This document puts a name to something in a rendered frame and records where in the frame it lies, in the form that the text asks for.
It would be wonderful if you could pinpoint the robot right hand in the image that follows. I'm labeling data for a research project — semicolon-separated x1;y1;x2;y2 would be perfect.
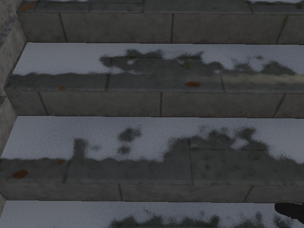
275;202;304;228

